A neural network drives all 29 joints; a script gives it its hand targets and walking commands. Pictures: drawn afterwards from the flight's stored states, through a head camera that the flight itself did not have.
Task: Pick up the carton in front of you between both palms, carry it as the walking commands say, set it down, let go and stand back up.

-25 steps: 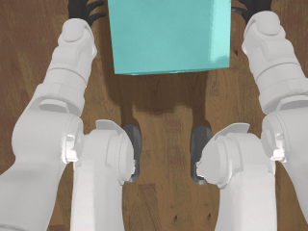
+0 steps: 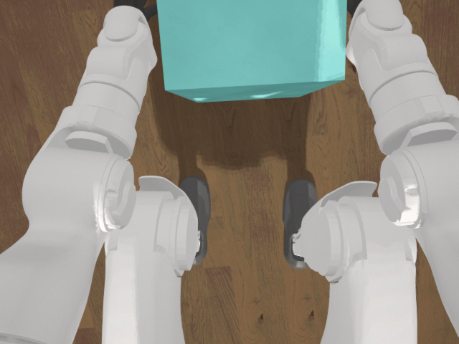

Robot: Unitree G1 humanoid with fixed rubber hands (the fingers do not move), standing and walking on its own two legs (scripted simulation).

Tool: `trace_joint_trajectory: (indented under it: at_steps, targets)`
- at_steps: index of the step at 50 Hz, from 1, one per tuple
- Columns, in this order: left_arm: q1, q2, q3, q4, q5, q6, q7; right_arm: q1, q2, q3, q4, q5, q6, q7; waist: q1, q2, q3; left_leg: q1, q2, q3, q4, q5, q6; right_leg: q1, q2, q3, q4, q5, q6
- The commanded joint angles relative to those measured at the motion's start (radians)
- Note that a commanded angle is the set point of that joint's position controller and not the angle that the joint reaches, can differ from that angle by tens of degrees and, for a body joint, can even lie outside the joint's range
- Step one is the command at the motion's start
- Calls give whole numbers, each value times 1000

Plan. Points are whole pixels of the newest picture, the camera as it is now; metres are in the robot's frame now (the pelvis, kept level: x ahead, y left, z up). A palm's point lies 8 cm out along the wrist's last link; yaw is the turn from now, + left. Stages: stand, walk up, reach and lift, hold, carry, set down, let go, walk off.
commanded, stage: reach and lift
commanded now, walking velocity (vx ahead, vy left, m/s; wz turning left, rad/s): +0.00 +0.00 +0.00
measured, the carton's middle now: (247, 27) +0.54 +0.01 -0.24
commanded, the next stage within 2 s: none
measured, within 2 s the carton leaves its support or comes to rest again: leaves its support in 0.06 s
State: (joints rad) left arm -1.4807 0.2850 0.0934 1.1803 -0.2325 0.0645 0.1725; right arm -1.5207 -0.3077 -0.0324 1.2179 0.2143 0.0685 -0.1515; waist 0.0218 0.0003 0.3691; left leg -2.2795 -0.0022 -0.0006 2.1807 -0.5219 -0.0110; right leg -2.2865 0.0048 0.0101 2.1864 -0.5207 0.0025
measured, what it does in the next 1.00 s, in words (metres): rises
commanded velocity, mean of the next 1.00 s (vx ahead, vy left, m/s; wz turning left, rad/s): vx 0.00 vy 0.00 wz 0.00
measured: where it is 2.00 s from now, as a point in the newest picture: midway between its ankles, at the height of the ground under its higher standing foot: (244, 236)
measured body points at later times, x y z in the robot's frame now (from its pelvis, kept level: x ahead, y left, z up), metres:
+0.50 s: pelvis +0.00 +0.01 +0.09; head +0.26 +0.00 +0.45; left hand +0.51 +0.16 +0.02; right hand +0.51 -0.15 +0.02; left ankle +0.13 +0.12 -0.33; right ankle +0.12 -0.12 -0.33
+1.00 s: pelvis +0.04 +0.00 +0.21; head +0.22 +0.00 +0.63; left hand +0.48 +0.16 +0.17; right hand +0.48 -0.15 +0.17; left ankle +0.13 +0.13 -0.33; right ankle +0.12 -0.12 -0.33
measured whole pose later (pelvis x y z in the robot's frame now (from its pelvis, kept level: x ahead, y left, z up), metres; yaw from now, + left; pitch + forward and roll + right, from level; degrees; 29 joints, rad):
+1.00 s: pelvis +0.04 +0.00 +0.21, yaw -1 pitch +35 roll +0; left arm -0.74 -0.06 0.40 0.62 0.16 0.36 0.07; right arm -0.74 0.05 -0.37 0.62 -0.16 0.37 -0.06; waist 0.01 0.00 -0.23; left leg -1.61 -0.05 -0.04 1.51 -0.50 -0.02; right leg -1.62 0.05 0.05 1.50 -0.50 0.02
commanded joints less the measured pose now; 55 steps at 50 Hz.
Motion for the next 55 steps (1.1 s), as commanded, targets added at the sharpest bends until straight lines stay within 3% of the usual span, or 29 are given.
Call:
trace_joint_trajectory:
  at_steps: [1,4,6,8,11,16,21,25,30,35,45,55]
  targets:
    - [-625,-963,-263,-378,-51,9,-280,-562,1004,228,-379,54,6,252,12,-32,-1454,664,-122,82,-125,331,-2,727,124,-62,-127,328,3]
    - [-614,-1070,-314,-530,-91,45,-270,-625,1071,303,-596,96,31,237,9,-23,-1832,857,-135,94,-122,466,-9,883,135,-85,-125,445,12]
    - [-616,-1114,-333,-641,-82,80,-268,-565,1151,304,-662,89,63,229,7,-24,-1974,867,-146,107,-142,478,-15,990,145,-88,-146,492,8]
    - [-593,-1159,-338,-696,-55,118,-280,-501,1203,281,-682,46,106,239,-8,-10,-1976,848,-155,106,-172,445,-12,955,156,-93,-174,464,3]
    - [-475,-1217,-302,-647,25,169,-312,-400,1257,241,-625,-30,161,275,-6,5,-1756,752,-161,89,-234,348,-5,778,160,-88,-228,347,6]
    - [-309,-1255,-114,-428,210,234,-344,-280,1299,86,-444,-177,221,320,12,-23,-1371,576,-155,84,-364,89,15,583,154,-80,-365,86,3]
    - [-289,-1258,-19,-380,301,257,-356,-270,1282,-14,-407,-275,243,336,13,-31,-1360,611,-161,71,-464,46,20,601,161,-82,-459,29,-5]
    - [-290,-1292,-46,-410,303,269,-362,-267,1311,3,-441,-283,256,339,9,-28,-1463,706,-164,67,-524,70,13,687,165,-83,-521,52,-1]
    - [-256,-1366,-153,-486,255,292,-375,-205,1356,68,-501,-263,277,341,-18,4,-1594,823,-169,67,-585,138,-3,831,170,-80,-583,129,1]
    - [-166,-1406,-244,-547,216,311,-382,-118,1397,154,-570,-226,294,347,-24,23,-1640,929,-173,60,-643,214,-13,943,171,-67,-642,210,5]
    - [50,-1424,-291,-557,219,296,-368,65,1451,254,-613,-196,287,347,2,-16,-1492,1088,-175,27,-793,251,-8,1109,172,-33,-800,247,19]
    - [219,-1449,-291,-538,245,275,-369,250,1459,233,-593,-244,262,337,-16,-4,-1312,1278,-166,-14,-986,246,0,1299,160,4,-995,242,3]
